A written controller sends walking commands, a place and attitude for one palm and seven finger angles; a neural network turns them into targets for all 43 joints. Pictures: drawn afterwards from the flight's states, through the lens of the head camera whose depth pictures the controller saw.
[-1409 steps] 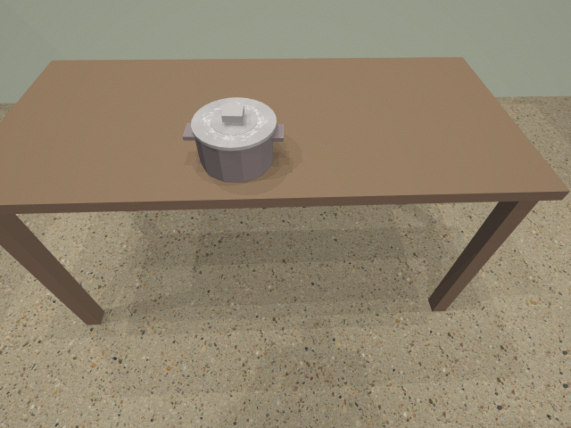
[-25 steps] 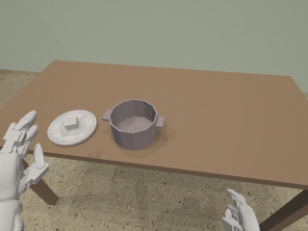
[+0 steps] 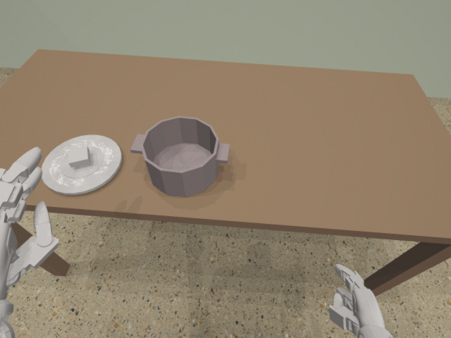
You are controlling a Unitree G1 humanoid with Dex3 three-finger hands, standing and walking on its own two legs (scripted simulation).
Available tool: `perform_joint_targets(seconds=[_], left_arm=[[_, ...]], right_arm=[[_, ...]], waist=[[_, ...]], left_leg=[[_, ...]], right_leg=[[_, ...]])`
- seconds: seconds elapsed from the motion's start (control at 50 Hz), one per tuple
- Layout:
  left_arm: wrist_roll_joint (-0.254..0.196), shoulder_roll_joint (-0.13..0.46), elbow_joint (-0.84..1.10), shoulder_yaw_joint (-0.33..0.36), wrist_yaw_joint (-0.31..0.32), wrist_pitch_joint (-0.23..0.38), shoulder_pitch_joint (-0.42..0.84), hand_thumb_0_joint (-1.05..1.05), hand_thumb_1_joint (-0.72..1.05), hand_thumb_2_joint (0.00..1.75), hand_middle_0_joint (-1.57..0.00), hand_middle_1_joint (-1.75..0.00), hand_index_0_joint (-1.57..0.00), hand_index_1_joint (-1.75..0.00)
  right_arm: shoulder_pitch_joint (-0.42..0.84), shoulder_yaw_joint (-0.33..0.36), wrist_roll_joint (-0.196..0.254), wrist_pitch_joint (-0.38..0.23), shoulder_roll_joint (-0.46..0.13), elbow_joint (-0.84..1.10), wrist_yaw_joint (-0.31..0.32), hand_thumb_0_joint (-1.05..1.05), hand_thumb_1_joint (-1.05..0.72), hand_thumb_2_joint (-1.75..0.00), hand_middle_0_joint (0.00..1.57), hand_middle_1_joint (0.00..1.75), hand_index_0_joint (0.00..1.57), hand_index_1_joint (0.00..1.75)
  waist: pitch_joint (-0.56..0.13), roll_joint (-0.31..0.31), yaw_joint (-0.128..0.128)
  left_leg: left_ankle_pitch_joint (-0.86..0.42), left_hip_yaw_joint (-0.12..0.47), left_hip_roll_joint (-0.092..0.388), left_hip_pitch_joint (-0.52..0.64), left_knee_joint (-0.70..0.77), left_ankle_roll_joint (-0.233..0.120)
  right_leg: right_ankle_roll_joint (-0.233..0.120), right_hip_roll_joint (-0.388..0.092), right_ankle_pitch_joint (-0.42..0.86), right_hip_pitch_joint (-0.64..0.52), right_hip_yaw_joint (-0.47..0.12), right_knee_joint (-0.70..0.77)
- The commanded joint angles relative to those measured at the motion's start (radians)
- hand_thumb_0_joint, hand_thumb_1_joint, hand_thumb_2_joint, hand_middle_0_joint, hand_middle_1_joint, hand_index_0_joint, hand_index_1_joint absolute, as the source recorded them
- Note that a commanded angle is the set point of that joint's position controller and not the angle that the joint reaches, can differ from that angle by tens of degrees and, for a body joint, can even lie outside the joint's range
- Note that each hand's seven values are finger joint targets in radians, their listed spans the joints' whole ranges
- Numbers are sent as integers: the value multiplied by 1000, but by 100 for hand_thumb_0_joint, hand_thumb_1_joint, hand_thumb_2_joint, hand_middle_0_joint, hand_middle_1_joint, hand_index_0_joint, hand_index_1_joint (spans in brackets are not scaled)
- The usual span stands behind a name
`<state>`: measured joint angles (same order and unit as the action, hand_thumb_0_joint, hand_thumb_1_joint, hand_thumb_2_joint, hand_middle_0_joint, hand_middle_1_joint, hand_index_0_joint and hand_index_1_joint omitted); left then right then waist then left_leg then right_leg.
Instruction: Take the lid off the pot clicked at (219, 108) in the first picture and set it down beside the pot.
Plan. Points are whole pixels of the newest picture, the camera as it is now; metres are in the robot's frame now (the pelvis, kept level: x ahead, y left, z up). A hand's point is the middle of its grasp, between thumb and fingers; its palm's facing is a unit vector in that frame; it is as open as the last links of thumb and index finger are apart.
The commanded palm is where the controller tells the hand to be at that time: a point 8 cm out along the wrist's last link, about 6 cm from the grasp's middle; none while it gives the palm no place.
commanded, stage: step back with the hand held close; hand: left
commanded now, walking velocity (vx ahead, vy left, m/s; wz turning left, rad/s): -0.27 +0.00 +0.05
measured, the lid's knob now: (79, 156) +0.49 +0.40 -0.05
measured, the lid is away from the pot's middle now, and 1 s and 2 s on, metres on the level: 0.25 0.25 0.25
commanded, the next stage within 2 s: stop stepping back and stand still in 1.42 s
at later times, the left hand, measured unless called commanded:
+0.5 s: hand (10, 313) +0.12 +0.24 +0.15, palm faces +0.37 -0.85 -0.39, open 7.4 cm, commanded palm +0.06 +0.29 +0.18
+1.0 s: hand out of the picture +0.07 +0.24 +0.16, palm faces +0.35 -0.83 -0.43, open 7.4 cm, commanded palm +0.00 +0.28 +0.18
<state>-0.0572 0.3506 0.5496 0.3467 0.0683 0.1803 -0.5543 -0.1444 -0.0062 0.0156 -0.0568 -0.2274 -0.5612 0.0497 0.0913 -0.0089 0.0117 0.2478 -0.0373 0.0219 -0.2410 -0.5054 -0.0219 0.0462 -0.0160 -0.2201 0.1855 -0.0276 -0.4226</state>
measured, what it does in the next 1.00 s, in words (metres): shifts its weight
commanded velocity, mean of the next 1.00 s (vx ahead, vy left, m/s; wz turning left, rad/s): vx -0.34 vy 0.00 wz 0.02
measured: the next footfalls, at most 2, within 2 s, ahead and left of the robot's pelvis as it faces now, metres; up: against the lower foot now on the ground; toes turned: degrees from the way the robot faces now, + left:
right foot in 1.46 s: -0.19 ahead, -0.14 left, +0.00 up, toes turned -3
left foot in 1.70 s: -0.22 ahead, +0.14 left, +0.00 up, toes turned +0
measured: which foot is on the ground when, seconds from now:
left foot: down 0.00-1.00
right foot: down 0.00-1.00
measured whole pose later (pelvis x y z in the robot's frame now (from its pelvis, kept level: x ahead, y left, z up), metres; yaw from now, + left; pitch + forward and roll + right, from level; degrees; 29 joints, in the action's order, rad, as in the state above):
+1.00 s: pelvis -0.12 +0.00 -0.02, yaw +2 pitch -1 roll -3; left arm -0.06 0.42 0.65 0.40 0.13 0.28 -0.61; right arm -0.21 0.00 0.01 -0.14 -0.18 -0.56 0.05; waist 0.07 0.00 -0.02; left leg 0.20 -0.01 0.05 -0.52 -0.67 -0.03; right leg 0.02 0.00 -0.26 0.37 0.05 -0.64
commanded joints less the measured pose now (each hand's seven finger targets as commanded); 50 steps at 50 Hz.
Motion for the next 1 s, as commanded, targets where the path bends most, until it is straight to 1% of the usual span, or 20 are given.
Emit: perform_joint_targets(seconds=[0.0,0.04,0.1,0.18,0.24,0.28,0.32,0.36,0.4,0.42,0.5,0.52,0.56,0.62,0.66,0.7,0.8,0.86,0.92,0.98], left_arm=[[-4,232,312,193,20,79,-120,0,90,90,-20,-30,-20,-30],[-10,213,363,181,25,86,-160,0,90,90,-20,-30,-20,-30],[-16,226,390,193,40,88,-167,0,90,90,-20,-30,-20,-30],[-19,197,330,179,50,90,-125,0,90,90,-20,-30,-20,-30],[-18,173,258,161,55,87,-85,0,90,90,-20,-30,-20,-30],[-14,171,213,152,56,87,-61,0,90,90,-20,-30,-20,-30],[-11,166,192,129,59,89,-49,0,90,90,-20,-30,-20,-30],[-6,175,196,118,64,92,-8,0,90,90,-20,-30,-20,-30],[1,206,226,136,74,95,3,0,90,90,-20,-30,-20,-30],[1,170,243,106,74,101,3,0,90,90,-20,-30,-20,-30],[15,225,341,173,92,127,-21,0,90,90,-20,-30,-20,-30],[19,198,348,163,90,132,-26,0,90,90,-20,-30,-20,-30],[22,210,364,183,87,143,-41,0,90,90,-20,-30,-20,-30],[6,197,358,161,78,149,-66,0,90,90,-20,-30,-20,-30],[-5,203,318,160,74,158,-38,0,90,90,-20,-30,-20,-30],[-8,191,306,137,72,162,-24,0,90,90,-20,-30,-20,-30],[-14,216,284,174,77,161,-63,0,90,90,-20,-30,-20,-30],[-12,196,310,165,77,166,-58,0,90,90,-20,-30,-20,-30],[-13,207,332,166,77,168,-53,0,90,90,-20,-30,-20,-30],[-11,216,329,164,80,168,-52,0,90,90,-20,-30,-20,-30]], right_arm=[[87,58,10,-28,-98,191,4,0,-90,-90,20,30,20,30],[78,58,14,-27,-93,201,5,0,-90,-90,20,30,20,30],[70,63,16,-40,-95,197,9,0,-90,-90,20,30,20,30],[39,61,11,-70,-102,178,16,0,-90,-90,20,30,20,30],[23,62,19,-80,-108,174,22,0,-90,-90,20,30,20,30],[14,65,22,-81,-104,176,26,0,-90,-90,20,30,20,30],[2,66,16,-80,-97,169,26,0,-90,-90,20,30,20,30],[3,65,9,-81,-93,159,26,0,-90,-90,20,30,20,30],[18,60,3,-83,-92,157,27,0,-90,-90,20,30,20,30],[23,51,2,-84,-91,166,29,0,-90,-90,20,30,20,30],[59,50,13,-105,-114,203,36,0,-90,-90,20,30,20,30],[51,48,13,-111,-103,206,35,0,-90,-90,20,30,20,30],[32,58,17,-125,-107,206,26,0,-90,-90,20,30,20,30],[11,57,14,-138,-98,186,19,0,-90,-90,20,30,20,30],[3,56,6,-143,-99,160,17,0,-90,-90,20,30,20,30],[-11,67,6,-142,-109,141,17,0,-90,-90,20,30,20,30],[24,68,3,-126,-108,160,17,0,-90,-90,20,30,20,30],[28,61,1,-133,-102,165,16,0,-90,-90,20,30,20,30],[24,61,-1,-141,-98,162,16,0,-90,-90,20,30,20,30],[9,67,-8,-146,-93,152,12,0,-90,-90,20,30,20,30]], waist=[[-295,-18,14],[-305,-84,12],[-263,-180,11],[-172,-213,2],[-135,-66,-6],[-108,61,-15],[-91,139,-29],[-74,174,-34],[-95,133,-33],[-96,90,-39],[-131,-240,-13],[-139,-269,-11],[-150,-252,-6],[-147,-111,-12],[-130,-44,-27],[-188,19,-31],[-150,-98,-27],[-158,-145,-24],[-172,-96,-24],[-139,-17,-27]], left_leg=[[-448,73,101,105,26,-40],[-480,84,117,94,33,-43],[-438,123,154,45,76,-52],[-183,138,192,-97,115,-64],[70,123,153,-185,82,-43],[244,102,93,-190,17,-25],[278,80,43,-135,-82,-13],[251,72,22,-85,-176,-5],[219,88,27,-80,-149,-12],[226,111,42,-102,-90,-21],[443,285,203,-359,249,-76],[482,287,227,-425,277,-84],[469,259,230,-461,243,-85],[274,190,156,-294,83,-50],[260,159,120,-221,20,-30],[156,140,105,-116,-18,-9],[370,179,135,-224,94,-22],[376,209,171,-304,148,-42],[386,182,156,-309,120,-34],[405,118,89,-251,-5,-7]], right_leg=[[-26,-73,400,-63,21,-63],[-22,-61,344,-48,40,-99],[-16,-42,118,-1,60,-149],[-18,-43,-55,5,81,-167],[-26,-61,35,-6,59,-122],[-45,-104,8,74,-6,-40],[-81,-159,-134,196,-94,67],[-106,-203,-221,294,-126,120],[-108,-198,-159,277,-113,91],[-95,-173,-138,253,-77,50],[-26,-21,-140,-10,58,-257],[-21,-5,-137,-72,68,-329],[-21,2,-123,-108,62,-343],[-37,-27,-23,15,42,-154],[-57,-76,-11,118,-4,-55],[-71,-85,26,153,-18,-67],[-64,-36,-202,154,16,-97],[-51,-5,-130,67,45,-180],[-58,-14,-157,64,25,-157],[-95,-81,-335,207,-62,-14]])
